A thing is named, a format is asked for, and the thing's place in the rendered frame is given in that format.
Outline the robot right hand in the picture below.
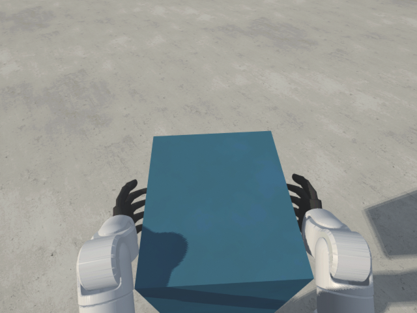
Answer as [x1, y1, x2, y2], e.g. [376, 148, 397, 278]
[287, 174, 322, 233]

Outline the right robot forearm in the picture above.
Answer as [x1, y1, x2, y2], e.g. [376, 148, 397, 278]
[302, 209, 375, 313]

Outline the carton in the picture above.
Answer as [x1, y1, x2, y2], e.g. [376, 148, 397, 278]
[134, 131, 314, 313]

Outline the left robot forearm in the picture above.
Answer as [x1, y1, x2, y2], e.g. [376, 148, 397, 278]
[76, 215, 139, 313]

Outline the robot left hand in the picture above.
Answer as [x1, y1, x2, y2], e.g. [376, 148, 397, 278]
[113, 179, 147, 234]

